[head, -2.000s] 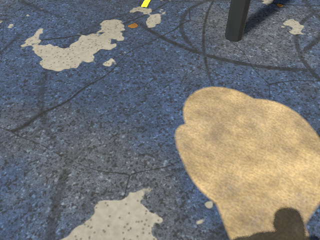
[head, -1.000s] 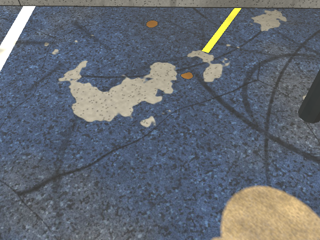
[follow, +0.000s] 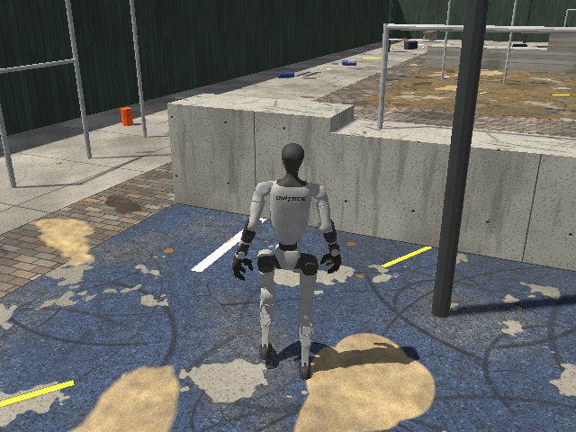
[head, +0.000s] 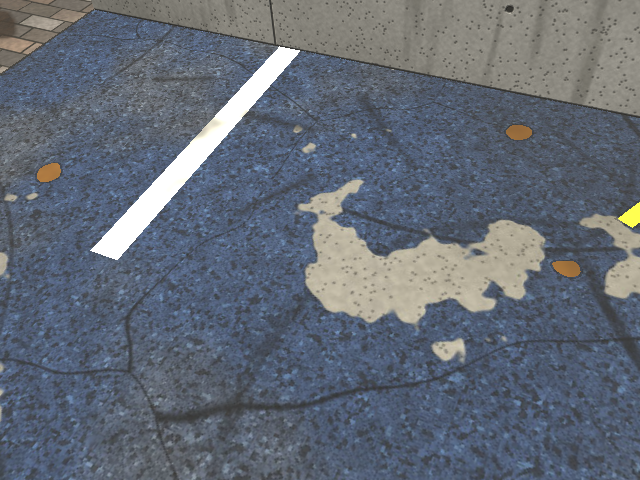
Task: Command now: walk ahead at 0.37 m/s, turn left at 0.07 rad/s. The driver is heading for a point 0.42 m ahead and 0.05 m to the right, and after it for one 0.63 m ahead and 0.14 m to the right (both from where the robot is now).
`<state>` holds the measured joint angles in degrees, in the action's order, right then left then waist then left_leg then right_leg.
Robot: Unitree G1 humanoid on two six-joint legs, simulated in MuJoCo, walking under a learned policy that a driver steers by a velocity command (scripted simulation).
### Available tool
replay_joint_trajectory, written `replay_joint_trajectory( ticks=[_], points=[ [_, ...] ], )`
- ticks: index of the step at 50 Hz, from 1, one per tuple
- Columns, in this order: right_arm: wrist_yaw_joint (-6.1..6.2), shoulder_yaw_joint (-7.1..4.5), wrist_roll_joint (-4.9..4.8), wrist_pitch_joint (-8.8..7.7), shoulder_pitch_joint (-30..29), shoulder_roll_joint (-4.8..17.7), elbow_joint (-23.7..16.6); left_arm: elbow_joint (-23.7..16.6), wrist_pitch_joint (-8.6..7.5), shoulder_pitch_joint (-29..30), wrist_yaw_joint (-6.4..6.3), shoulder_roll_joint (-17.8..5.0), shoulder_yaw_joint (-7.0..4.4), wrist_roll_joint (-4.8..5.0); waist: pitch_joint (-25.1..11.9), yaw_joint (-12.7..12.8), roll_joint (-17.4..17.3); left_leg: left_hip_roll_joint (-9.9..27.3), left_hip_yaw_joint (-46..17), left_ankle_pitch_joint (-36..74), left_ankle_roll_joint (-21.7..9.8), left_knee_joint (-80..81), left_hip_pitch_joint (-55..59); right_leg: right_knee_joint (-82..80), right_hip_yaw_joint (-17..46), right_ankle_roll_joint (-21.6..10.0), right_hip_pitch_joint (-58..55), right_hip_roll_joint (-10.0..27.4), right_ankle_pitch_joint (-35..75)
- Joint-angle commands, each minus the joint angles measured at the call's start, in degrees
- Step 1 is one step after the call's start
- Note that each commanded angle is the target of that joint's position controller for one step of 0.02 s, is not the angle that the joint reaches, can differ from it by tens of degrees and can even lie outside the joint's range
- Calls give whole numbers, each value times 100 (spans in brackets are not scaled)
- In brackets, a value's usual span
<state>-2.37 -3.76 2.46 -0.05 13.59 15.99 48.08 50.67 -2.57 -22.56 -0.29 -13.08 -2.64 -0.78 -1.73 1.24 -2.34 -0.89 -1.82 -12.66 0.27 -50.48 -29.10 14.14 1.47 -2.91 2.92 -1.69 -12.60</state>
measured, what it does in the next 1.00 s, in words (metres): walks ahead, turning right: left foot, then right foot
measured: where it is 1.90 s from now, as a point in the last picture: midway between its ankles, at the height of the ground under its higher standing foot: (377, 444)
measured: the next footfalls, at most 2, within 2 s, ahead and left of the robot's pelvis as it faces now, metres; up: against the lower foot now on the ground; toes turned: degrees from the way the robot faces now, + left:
left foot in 0.22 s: +0.20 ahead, +0.13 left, +0.00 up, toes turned +2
right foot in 0.74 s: +0.51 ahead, -0.05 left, +0.00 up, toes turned -15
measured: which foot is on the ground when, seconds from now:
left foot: up 0.00-0.20, down 0.22-0.74, up 0.76-1.00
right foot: down 0.00-0.22, up 0.24-0.72, down 0.74-1.00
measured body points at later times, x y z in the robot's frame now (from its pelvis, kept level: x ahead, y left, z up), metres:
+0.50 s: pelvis +0.22 +0.06 -0.01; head +0.24 +0.07 +0.44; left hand +0.32 +0.31 -0.14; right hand +0.23 -0.20 -0.14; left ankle +0.16 +0.13 -0.75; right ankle +0.30 -0.10 -0.68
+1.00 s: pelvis +0.49 -0.01 -0.01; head +0.53 -0.03 +0.44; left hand +0.62 +0.25 -0.13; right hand +0.55 -0.29 -0.13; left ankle +0.62 +0.13 -0.68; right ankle +0.47 -0.04 -0.75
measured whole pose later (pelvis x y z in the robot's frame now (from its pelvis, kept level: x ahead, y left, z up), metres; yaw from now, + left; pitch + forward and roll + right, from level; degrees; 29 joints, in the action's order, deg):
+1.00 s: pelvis +0.49 -0.01 -0.01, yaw -19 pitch +1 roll +0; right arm 0.2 -1.5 2.1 -2.0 7.5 14.6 44.5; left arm 50.1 -2.2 -16.8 0.6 -15.5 -3.6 -0.3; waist 4.9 1.1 -1.5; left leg 5.5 -2.6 -14.7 2.0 -57.4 -36.4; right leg 20.0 1.4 -7.9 10.4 -8.6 -9.7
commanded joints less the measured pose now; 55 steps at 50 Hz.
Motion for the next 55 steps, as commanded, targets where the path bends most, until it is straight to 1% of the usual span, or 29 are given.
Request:
replay_joint_trajectory(
  ticks=[1,4,7,9,10,11,12,13,14,15,16,18,21,24,27,30,33,35,36,37,38,39,40,41,42,44,46,50,55],
  points=[
    [-40,23,-20,-133,-1078,171,-580,-114,-153,-280,14,-804,-206,2,699,291,929,208,316,152,142,567,-1155,-808,1159,-833,-444,1254,-302],
    [-56,76,-50,-172,-1476,109,-708,29,-178,-534,18,-859,-219,-27,747,427,996,181,495,92,81,1265,-730,-622,979,-846,-345,1284,343],
    [-29,87,-70,-213,-1502,166,-763,100,-185,-565,28,-941,-237,-44,690,341,1061,63,665,-135,-141,1700,-41,-275,900,-822,-176,1410,1347],
    [31,54,-86,-254,-1013,233,-641,112,-171,-395,30,-1008,-248,-20,551,2,1012,-89,704,-34,-346,2121,946,139,822,-688,110,1459,2120],
    [90,5,-60,-299,-379,307,-419,121,-167,-288,30,-987,-233,18,297,-343,790,-209,715,205,-466,2520,1932,821,557,-553,387,1277,2768],
    [173,-101,18,-369,512,600,-148,77,-180,-213,35,-872,-189,47,-277,-722,406,165,250,80,-649,2605,3267,1981,206,-389,985,955,2651],
    [262,-243,128,-401,1472,1221,-62,-245,-202,-182,74,-390,-40,158,-1145,-1053,-732,1866,-1992,-1408,-1139,3078,4848,3929,-294,-95,2532,352,665],
    [250,-285,2,-355,1529,1438,63,-253,-172,-267,38,-561,-109,46,-1053,-890,-1125,2545,-3723,-1695,-1474,3829,4550,4910,-142,-132,3407,-143,-1813],
    [221,-182,-89,-326,977,1035,14,-222,-126,7,40,-808,-191,-47,-255,-622,-423,2263,-3101,-1949,-1405,3765,3859,5334,194,-251,3632,308,-1394],
    [185,-82,-107,-342,461,665,-90,-235,-158,166,117,-687,-160,-45,209,-424,-203,1958,-2415,-1496,-1292,3907,3166,5199,185,-271,3564,516,-858],
    [178,-15,-100,-377,165,440,-142,-185,-144,172,159,-564,-141,-23,384,-257,-200,1662,-1774,-955,-1109,4084,2748,4981,146,-247,3356,641,-559],
    [216,55,-109,-472,100,252,-76,-39,-20,-7,229,-475,-129,-105,469,-87,-339,1325,-948,5,-928,4287,2366,4844,96,-117,3059,687,-282],
    [238,35,-146,-603,448,348,137,-150,64,331,293,-426,-145,-90,569,-56,-205,1309,-309,1122,-935,4408,2423,4814,136,-5,3438,631,133],
    [242,75,-140,-638,628,256,255,-369,82,959,312,-369,-124,-88,718,-119,-135,1241,215,1785,-906,4463,2493,4315,78,77,3851,583,693],
    [259,111,-152,-666,680,226,341,-598,52,1581,359,-220,-24,-89,793,-198,-143,1101,748,2447,-803,4426,2436,3241,-303,67,3550,507,1347],
    [335,108,-164,-661,992,333,515,-852,44,2149,404,-176,50,-99,869,-336,-73,1259,969,3120,-730,4339,2846,2403,-694,-105,3311,415,1454],
    [417,76,-135,-597,1026,549,602,-867,51,1928,362,-326,10,-116,532,-148,-215,1394,1214,5385,-596,3440,3559,2095,-1004,-441,2788,9,839],
    [468,27,-79,-485,952,723,586,-653,46,1081,313,-540,-88,-142,-7,237,-366,1472,1337,6424,-580,1966,3703,2015,-1077,-722,1905,-340,215],
    [461,13,-90,-432,912,777,540,-424,7,324,278,-713,-184,-181,-429,571,-267,1420,1392,5787,-553,778,3284,1626,-925,-908,874,-446,244],
    [422,38,-104,-437,886,696,383,-259,8,-444,188,-1143,-347,-246,-929,896,203,1214,1461,3924,-459,-956,2145,1384,170,-1245,-461,341,-310],
    [285,120,-208,-492,1149,121,26,-424,89,-125,134,-1723,-514,-146,-1476,368,1836,-195,1163,-1542,-93,-3360,-459,880,3556,-2259,-2213,2058,-73],
    [253,45,-138,-563,561,596,-121,-443,153,-153,134,-1634,-514,22,-1536,611,705,-105,-52,-1413,-168,-3767,-1249,396,4030,-2376,-2227,2085,83],
    [229,92,-173,-640,176,490,-280,-424,153,188,78,-1417,-457,39,-740,463,411,276,-187,-870,-204,-3397,-1502,261,3189,-2158,-1537,1995,275],
    [247,104,-198,-679,214,467,-269,-399,134,425,58,-1090,-373,38,-50,162,0,481,-88,-626,-174,-2747,-1180,144,2600,-1881,-529,1807,1399],
    [275,97,-126,-597,163,431,-287,-413,80,626,37,-945,-322,47,224,-59,-132,607,-118,-675,-84,-2343,-800,178,2080,-1686,106,1504,2557],
    [291,113,5,-332,469,339,-240,-461,-16,776,51,-856,-262,69,160,-319,-49,593,-55,-807,101,-1898,-152,243,1400,-1536,717,1180,4046],
    [276,135,-12,-188,589,225,-244,-419,-89,707,79,-985,-276,55,30,-414,120,514,116,-606,198,-1425,-13,302,966,-1435,858,975,4922],
    [258,167,-50,-119,54,183,-429,-347,-28,494,59,-932,-224,54,-65,-216,516,442,318,284,211,-294,-25,427,525,-922,723,626,5192],
    [289,195,-131,-124,-516,261,-555,-237,60,220,-26,-904,-170,1,-83,135,657,333,311,785,52,735,-3,637,663,-656,38,778,4950]
  ],
)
